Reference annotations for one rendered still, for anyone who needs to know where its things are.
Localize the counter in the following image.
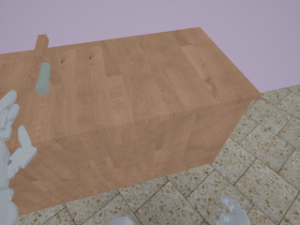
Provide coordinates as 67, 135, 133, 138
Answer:
0, 27, 261, 216

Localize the left robot forearm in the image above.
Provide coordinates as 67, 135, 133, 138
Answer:
0, 187, 19, 225

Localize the left robot hand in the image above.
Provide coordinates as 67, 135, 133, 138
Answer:
0, 90, 38, 188

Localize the tap lever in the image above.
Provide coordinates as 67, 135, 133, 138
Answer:
35, 62, 51, 95

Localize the right robot hand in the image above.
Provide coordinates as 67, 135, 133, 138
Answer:
217, 194, 251, 225

